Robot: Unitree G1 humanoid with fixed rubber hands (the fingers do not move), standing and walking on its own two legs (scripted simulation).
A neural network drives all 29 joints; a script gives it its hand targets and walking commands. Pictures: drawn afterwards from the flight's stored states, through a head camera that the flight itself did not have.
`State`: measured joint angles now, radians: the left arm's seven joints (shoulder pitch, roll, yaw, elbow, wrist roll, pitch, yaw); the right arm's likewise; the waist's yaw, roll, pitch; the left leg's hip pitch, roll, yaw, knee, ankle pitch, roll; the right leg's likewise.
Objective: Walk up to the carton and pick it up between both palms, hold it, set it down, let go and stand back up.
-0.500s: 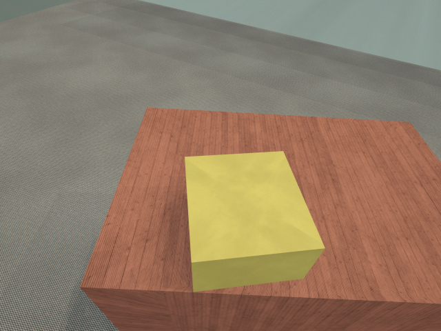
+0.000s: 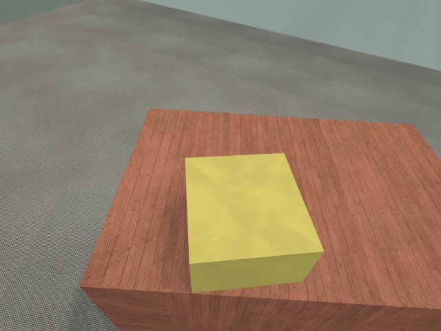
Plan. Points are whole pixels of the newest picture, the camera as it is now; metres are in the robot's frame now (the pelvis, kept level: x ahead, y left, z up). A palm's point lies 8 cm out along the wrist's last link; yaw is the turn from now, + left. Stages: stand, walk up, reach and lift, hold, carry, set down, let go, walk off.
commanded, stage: stand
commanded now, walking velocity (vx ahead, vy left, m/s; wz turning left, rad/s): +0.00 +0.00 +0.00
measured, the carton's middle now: (241, 217) +0.39 -0.05 -0.06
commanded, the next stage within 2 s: none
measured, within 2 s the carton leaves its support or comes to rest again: neither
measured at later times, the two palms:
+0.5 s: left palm out of the picture +0.00 +0.23 -0.14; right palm out of the picture +0.02 -0.25 -0.13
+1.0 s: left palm out of the picture -0.01 +0.22 -0.14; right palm out of the picture +0.02 -0.25 -0.14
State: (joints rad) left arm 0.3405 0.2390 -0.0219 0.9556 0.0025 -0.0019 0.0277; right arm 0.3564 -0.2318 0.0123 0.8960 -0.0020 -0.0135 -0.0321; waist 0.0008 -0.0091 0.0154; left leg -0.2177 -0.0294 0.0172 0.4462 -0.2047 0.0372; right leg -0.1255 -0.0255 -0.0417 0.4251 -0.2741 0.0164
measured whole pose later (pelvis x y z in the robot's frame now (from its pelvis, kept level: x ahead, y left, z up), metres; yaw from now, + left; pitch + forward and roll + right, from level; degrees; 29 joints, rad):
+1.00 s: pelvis +0.01 -0.02 +0.00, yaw +1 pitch -1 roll +0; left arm 0.34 0.20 -0.02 1.02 0.00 -0.01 0.04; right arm 0.32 -0.20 0.02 1.00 0.00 -0.01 -0.05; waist 0.00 0.00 0.02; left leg -0.21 -0.02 -0.01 0.43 -0.20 0.01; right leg -0.10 -0.01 -0.07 0.40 -0.28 0.00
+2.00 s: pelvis +0.00 -0.02 +0.00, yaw +2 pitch -2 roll +0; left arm 0.35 0.19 -0.02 1.04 0.00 -0.01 0.04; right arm 0.31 -0.19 0.03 1.04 0.00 -0.01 -0.05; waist 0.00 0.01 0.02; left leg -0.20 -0.01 -0.03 0.43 -0.20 0.00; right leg -0.09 0.00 -0.08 0.39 -0.27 -0.02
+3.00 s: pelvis +0.00 -0.02 +0.00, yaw +2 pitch -1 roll +0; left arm 0.37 0.18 -0.02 1.04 -0.01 -0.01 0.04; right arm 0.32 -0.18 0.03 1.06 0.00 -0.02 -0.06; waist 0.00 0.00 0.02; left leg -0.21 -0.01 -0.02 0.44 -0.20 0.00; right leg -0.10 0.00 -0.08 0.40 -0.28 -0.01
